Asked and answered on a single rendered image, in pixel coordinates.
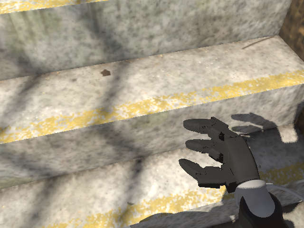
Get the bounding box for right robot forearm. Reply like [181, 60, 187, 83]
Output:
[234, 180, 289, 228]

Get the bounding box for robot right hand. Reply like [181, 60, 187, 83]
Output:
[179, 117, 261, 194]

